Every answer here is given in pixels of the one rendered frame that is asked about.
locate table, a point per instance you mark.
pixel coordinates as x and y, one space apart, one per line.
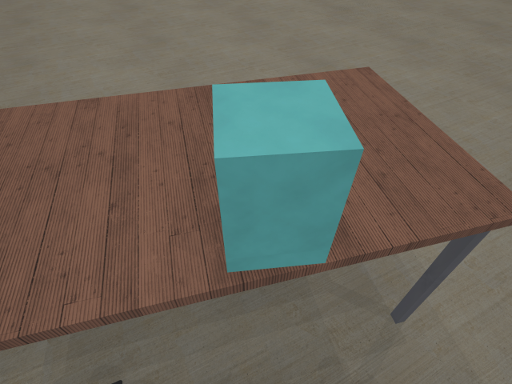
109 206

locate carton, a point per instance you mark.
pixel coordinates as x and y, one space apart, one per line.
285 158

